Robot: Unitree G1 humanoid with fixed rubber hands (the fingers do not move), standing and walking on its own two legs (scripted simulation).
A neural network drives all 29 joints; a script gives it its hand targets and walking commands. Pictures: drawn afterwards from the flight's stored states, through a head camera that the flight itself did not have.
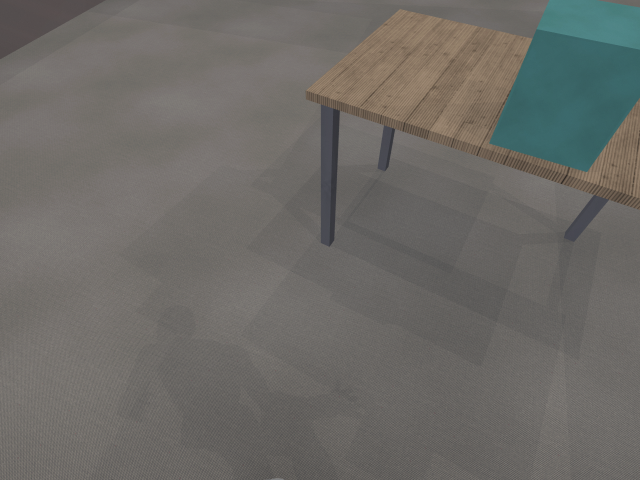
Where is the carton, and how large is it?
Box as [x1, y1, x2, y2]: [489, 0, 639, 171]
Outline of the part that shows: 549,0 489,143 587,171 639,97 639,7 598,0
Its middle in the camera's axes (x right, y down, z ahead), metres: +0.53 -0.34 +0.81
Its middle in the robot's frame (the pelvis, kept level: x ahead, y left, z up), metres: +0.89 -0.45 +0.04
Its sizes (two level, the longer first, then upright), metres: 0.210 0.200 0.250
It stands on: a table, 0.67 m high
